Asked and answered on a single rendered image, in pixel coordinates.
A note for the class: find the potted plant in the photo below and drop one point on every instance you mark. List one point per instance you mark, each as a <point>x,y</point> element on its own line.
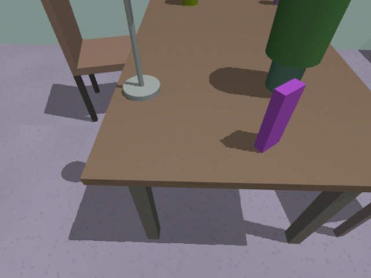
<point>300,35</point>

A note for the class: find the desk lamp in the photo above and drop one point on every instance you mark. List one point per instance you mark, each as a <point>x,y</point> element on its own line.
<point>140,87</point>

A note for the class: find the table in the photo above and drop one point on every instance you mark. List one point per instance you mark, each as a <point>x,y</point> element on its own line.
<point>200,130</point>

